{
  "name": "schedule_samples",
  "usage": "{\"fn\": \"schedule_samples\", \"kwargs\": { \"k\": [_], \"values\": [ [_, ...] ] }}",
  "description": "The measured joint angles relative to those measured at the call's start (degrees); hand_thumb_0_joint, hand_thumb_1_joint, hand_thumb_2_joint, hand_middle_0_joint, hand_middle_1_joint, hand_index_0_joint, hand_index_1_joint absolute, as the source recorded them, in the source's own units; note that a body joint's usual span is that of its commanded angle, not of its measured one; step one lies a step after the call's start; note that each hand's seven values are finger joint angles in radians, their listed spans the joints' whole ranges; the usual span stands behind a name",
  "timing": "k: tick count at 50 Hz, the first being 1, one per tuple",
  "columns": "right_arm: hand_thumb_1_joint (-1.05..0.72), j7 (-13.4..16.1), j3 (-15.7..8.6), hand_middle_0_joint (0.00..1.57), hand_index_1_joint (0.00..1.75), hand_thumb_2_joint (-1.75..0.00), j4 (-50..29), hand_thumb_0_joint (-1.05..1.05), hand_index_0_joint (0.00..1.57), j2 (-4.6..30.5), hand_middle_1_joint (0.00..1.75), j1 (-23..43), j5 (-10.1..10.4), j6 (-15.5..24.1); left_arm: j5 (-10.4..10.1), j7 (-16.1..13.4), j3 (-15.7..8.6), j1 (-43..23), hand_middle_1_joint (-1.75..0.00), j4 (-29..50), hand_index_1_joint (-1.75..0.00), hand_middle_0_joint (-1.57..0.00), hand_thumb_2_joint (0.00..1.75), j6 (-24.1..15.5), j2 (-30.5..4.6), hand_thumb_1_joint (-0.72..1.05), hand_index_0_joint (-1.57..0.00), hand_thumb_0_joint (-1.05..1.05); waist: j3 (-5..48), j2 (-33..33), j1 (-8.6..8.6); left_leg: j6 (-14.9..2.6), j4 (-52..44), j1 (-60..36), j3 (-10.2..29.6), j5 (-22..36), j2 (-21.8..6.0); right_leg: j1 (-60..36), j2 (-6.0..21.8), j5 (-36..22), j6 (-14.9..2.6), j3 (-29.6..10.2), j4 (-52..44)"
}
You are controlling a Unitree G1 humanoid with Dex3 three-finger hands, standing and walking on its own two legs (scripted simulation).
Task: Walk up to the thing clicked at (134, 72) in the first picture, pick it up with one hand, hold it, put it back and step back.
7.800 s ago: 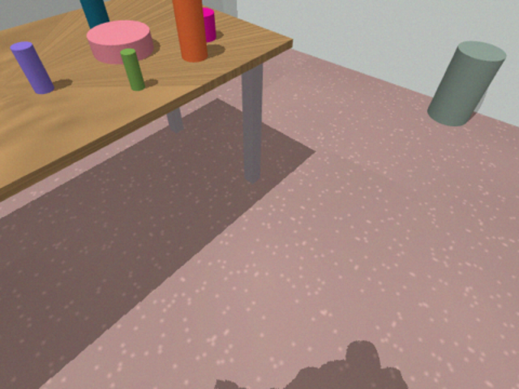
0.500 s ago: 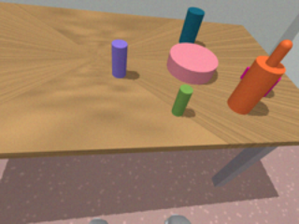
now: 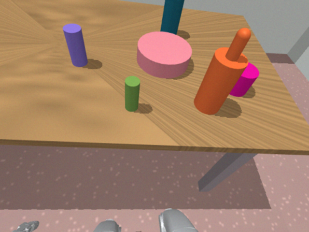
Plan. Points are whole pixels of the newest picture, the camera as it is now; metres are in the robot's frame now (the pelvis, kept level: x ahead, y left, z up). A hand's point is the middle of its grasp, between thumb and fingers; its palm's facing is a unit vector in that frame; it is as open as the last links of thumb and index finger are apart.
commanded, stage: walk up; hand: left
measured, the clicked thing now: (132, 94) +0.47 +0.08 +0.05
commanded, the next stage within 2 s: none
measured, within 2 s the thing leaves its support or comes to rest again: neither
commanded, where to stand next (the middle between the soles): +0.04 -0.14 m, yaw +2 degrees
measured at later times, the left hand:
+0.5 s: hand out of the picture +0.02 +0.07 -0.13, palm faces +0.04 -0.91 -0.42, open 7.4 cm
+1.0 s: hand out of the picture +0.01 +0.12 -0.14, palm faces +0.09 -0.92 -0.39, open 7.4 cm
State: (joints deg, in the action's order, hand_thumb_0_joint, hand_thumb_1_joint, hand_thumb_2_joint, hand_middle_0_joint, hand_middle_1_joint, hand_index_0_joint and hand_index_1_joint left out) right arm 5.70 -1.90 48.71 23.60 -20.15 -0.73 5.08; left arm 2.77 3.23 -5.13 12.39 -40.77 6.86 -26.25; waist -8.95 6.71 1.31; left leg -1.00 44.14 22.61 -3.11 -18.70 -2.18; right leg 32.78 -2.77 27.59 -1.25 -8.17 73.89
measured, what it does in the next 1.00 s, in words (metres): steps to the right: right foot, then left foot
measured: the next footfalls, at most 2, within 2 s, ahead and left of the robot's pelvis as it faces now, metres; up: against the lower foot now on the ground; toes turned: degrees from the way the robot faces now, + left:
right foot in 0.20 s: +0.04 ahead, -0.31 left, +0.00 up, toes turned +4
left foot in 0.76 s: +0.02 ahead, -0.02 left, +0.00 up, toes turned +3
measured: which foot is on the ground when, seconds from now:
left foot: down 0.00-0.22, up 0.24-0.74, down 0.76-1.00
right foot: up 0.00-0.18, down 0.20-1.00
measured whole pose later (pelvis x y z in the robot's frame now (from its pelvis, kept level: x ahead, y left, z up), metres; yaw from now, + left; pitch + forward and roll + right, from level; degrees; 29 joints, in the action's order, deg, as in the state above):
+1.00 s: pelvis -0.03 -0.16 +0.01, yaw +5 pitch -3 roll +0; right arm -1.1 -1.4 56.1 21.4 -6.2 -0.5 -0.3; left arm 0.4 -0.6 -0.9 11.4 -56.3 -1.8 -22.3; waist -3.8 0.3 1.8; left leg 0.8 41.6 17.9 2.5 -20.7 0.1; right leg 17.5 3.8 20.8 2.2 0.0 41.3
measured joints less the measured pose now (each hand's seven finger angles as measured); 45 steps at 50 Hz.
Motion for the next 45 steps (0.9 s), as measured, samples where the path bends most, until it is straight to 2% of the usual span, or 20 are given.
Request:
{"fn": "schedule_samples", "kwargs": {
  "k": [4, 8, 10, 11, 12, 13, 15, 17, 20, 23, 27, 31, 35, 37, 39, 40, 42, 43, 45],
  "values": [
    [-0.9, -0.1, -1.2, 0.21, 0.3, -0.9, -1.0, 0.0, 0.22, 1.9, 0.31, -0.1, -0.7, -0.2, -0.3, 0.8, -1.3, -1.1, -0.3, 0.7, -0.3, -0.21, 0.9, 0.0, -1.9, 0.9, -0.2, 0.0, -0.6, 0.1, -0.32, 1.18, 2.2, 1.7, 1.8, -0.4, -4.0, 1.7, 2.6, -2.2, 0.98, -3.7, 2.4],
    [-0.9, -0.4, -2.1, 0.21, 0.3, -0.9, -1.5, 0.0, 0.22, 4.6, 0.31, 0.4, -1.9, -0.5, -0.7, 1.7, -2.1, -2.0, -0.3, 0.6, -0.3, -0.21, 0.9, 0.0, -3.4, 0.9, -0.2, 0.0, -0.2, -0.6, -0.53, 1.62, 4.1, 4.1, 3.9, -0.8, -8.1, -1.6, 7.7, 0.7, 1.66, -0.1, -9.4],
    [-0.9, -0.9, -2.4, 0.21, 0.3, -0.9, -1.4, 0.0, 0.22, 6.2, 0.31, 0.9, -2.3, -1.3, -1.0, 1.8, -2.5, -1.5, -0.3, 0.0, -0.3, -0.21, 0.9, -0.7, -4.0, 0.9, -0.2, 0.0, 1.0, -1.4, -0.9, 0.92, 6.2, 6.1, 5.7, -1.9, -10.2, -5.9, 8.2, 0.3, 1.58, 2.4, -18.3],
    [-0.9, -1.0, -2.7, 0.21, 0.3, -0.9, -1.0, 0.0, 0.22, 7.3, 0.31, 1.4, -2.5, -1.9, -0.9, 1.5, -2.7, -1.2, -0.3, -0.5, -0.3, -0.21, 0.9, -1.4, -3.6, 0.9, -0.2, 0.0, 1.2, -2.9, -0.91, -0.51, 8.8, 7.6, 7.9, -4.6, -11.2, -6.4, 6.9, 0.2, 3.37, 3.7, -18.7],
    [-0.9, -0.9, -3.0, 0.21, 0.3, -0.9, -0.2, 0.0, 0.21, 8.0, 0.3, 2.2, -2.4, -2.8, -0.6, 1.1, -2.6, -0.8, -0.3, -0.9, -0.3, -0.21, 0.9, -2.0, -2.8, 0.9, -0.2, 0.0, 1.3, -4.3, -1.09, -1.37, 13.3, 9.3, 10.7, -9.2, -10.4, -5.6, 5.8, 1.0, 4.18, 4.8, -16.3],
    [-0.9, -0.4, -3.5, 0.21, 0.3, -0.9, 0.8, 0.0, 0.21, 8.1, 0.3, 3.1, -2.0, -3.8, -0.4, 0.6, -2.1, -0.4, -0.3, -1.6, -0.3, -0.21, 0.9, -2.4, -1.9, 0.9, -0.2, 0.0, 1.6, -4.7, -1.11, -1.41, 18.3, 10.8, 12.5, -12.3, -7.9, -5.0, 5.5, 1.7, 4.3, 5.3, -14.6],
    [-0.9, -0.1, -3.9, 0.21, 0.3, -0.9, 2.8, 0.01, 0.21, 7.8, 0.3, 4.9, -1.0, -4.8, -0.8, -0.2, -0.6, 0.2, -0.3, -3.9, -0.3, -0.2, 0.9, -2.6, 0.8, 0.9, -0.2, 0.0, 2.0, -6.2, -0.83, -0.94, 25.2, 12.3, 13.3, -11.8, -3.0, -5.8, 4.8, 1.1, 3.67, 6.2, -15.6],
    [-0.91, -0.7, -3.3, 0.2, 0.29, -0.9, 3.9, 0.01, 0.21, 7.4, 0.3, 5.7, -0.1, -4.3, -0.9, -0.8, 0.9, 0.7, -0.3, -6.2, -0.3, -0.21, 0.9, -3.1, 3.5, 0.9, -0.2, 0.0, 2.4, -7.9, -0.52, -0.56, 26.8, 12.7, 10.8, -9.3, -0.3, -7.5, 4.1, -0.7, 2.67, 7.1, -19.1],
    [-0.91, -2.8, -2.0, 0.2, 0.29, -0.9, 4.5, 0.01, 0.2, 5.8, 0.3, 5.2, 0.1, -4.0, -1.2, -1.7, 2.1, 1.6, -0.3, -8.7, -0.3, -0.21, 0.9, -5.2, 5.8, 0.9, -0.21, 0.0, 2.9, -9.1, 0.08, -0.78, 24.5, 11.3, 7.0, -6.5, 2.2, -10.2, 3.8, -3.0, 1.51, 8.3, -24.2],
    [-0.91, -4.4, -1.3, 0.2, 0.29, -0.9, 4.9, 0.0, 0.21, 3.7, 0.3, 4.8, -0.5, -5.0, -1.6, -2.7, 2.5, 2.8, -0.3, -10.0, -0.31, -0.21, 0.9, -7.6, 6.5, 0.89, -0.21, 0.0, 2.9, -9.7, 0.51, -0.72, 21.0, 9.2, 6.8, -5.5, 3.8, -12.3, 3.8, -4.6, 0.7, 9.4, -28.1],
    [-0.91, -5.7, -1.1, 0.21, 0.29, -0.9, 4.8, 0.0, 0.21, 1.8, 0.3, 5.4, -1.0, -6.3, -2.2, -4.3, 2.2, 4.0, -0.3, -10.5, -0.31, -0.21, 0.9, -9.4, 6.2, 0.89, -0.21, 0.0, 1.9, -10.5, 0.84, -0.02, 18.2, 7.0, 9.5, -4.8, 4.7, -14.0, 4.3, -5.8, 0.28, 10.4, -31.1],
    [-0.91, -6.1, -1.5, 0.21, 0.3, -0.9, 4.4, 0.0, 0.21, 1.0, 0.3, 7.0, -0.7, -7.0, -2.1, -5.3, 1.7, 4.4, -0.3, -10.4, -0.31, -0.21, 0.9, -9.8, 5.2, 0.89, -0.21, 0.0, 1.0, -10.8, 1.24, 0.34, 14.0, 4.6, 10.7, -5.1, 4.0, -14.5, 5.5, -6.3, 0.49, 11.0, -32.1],
    [-0.91, -6.3, -1.6, 0.21, 0.29, -0.9, 4.0, 0.0, 0.21, 0.5, 0.3, 8.9, -0.4, -6.6, -1.9, -5.2, 1.5, 4.0, -0.3, -9.8, -0.31, -0.21, 0.9, -9.5, 3.7, 0.89, -0.21, 0.0, 1.0, -9.9, 1.57, 0.13, 5.6, 0.8, 7.9, -6.1, 2.5, -13.7, 7.5, -5.9, 1.13, 11.2, -31.2],
    [-0.91, -6.5, -1.6, 0.21, 0.29, -0.9, 3.9, 0.0, 0.21, 0.4, 0.3, 9.7, -0.2, -6.0, -2.0, -4.9, 1.7, 3.6, -0.3, -9.7, -0.3, -0.21, 0.9, -9.1, 3.0, 0.89, -0.21, 0.0, 1.4, -9.2, 1.61, -0.32, -1.1, -2.5, 5.8, -3.2, 2.3, -12.9, 8.6, -5.1, 1.78, 11.2, -29.6],
    [-0.91, -6.3, -1.6, 0.21, 0.29, -0.9, 4.2, 0.0, 0.21, -0.3, 0.3, 10.9, -0.3, -5.1, -2.3, -4.8, 1.9, 2.7, -0.3, -10.1, -0.3, -0.21, 0.9, -8.7, 2.2, 0.89, -0.21, 0.0, 1.2, -7.2, 1.66, 1.23, -4.9, -4.7, 4.4, -0.7, 3.6, -11.7, 10.3, -4.0, 2.45, 10.2, -27.0],
    [-0.91, -6.3, -1.4, 0.2, 0.29, -0.9, 4.2, 0.0, 0.21, -0.6, 0.3, 11.4, -0.4, -4.8, -2.5, -4.8, 2.1, 2.1, -0.3, -10.5, -0.3, -0.21, 0.9, -8.3, 2.1, 0.9, -0.21, 0.0, 1.2, -6.6, 1.81, 1.83, -4.3, -4.6, 4.0, -0.9, 3.9, -11.3, 10.3, -4.0, 2.02, 9.2, -26.2],
    [-0.91, -6.5, -0.8, 0.2, 0.29, -0.9, 4.2, 0.0, 0.21, -1.0, 0.3, 11.9, 0.0, -4.5, -2.7, -4.8, 2.6, 1.0, -0.3, -11.8, -0.3, -0.21, 0.9, -7.8, 2.3, 0.9, -0.2, 0.0, 2.0, -7.1, 1.38, 1.62, -2.2, -3.7, 4.8, -2.0, 3.0, -11.7, 8.2, 0.2, 1.22, 8.3, -26.2],
    [-0.91, -6.6, -0.4, 0.2, 0.29, -0.9, 4.4, 0.0, 0.21, -1.3, 0.3, 12.1, 0.1, -4.5, -2.8, -4.7, 2.7, 0.5, -0.3, -12.3, -0.3, -0.21, 0.9, -7.8, 2.3, 0.9, -0.2, 0.0, 2.4, -7.2, 1.23, 1.55, -1.6, -3.5, 5.1, -2.3, 2.6, -12.2, 7.2, 0.1, 1.06, 8.1, -27.0],
    [-0.91, -6.7, 0.2, 0.21, 0.29, -0.9, 5.0, 0.0, 0.21, -1.8, 0.3, 12.8, 0.3, -5.0, -2.8, -4.7, 3.0, -0.2, -0.3, -13.3, -0.3, -0.21, 0.9, -8.4, 2.6, 0.9, -0.2, 0.0, 3.0, -7.7, 0.9, 2.13, -0.5, -3.5, 6.2, -2.8, 1.4, -14.1, 5.8, -7.0, 2.26, 8.7, -30.5]
  ]
}}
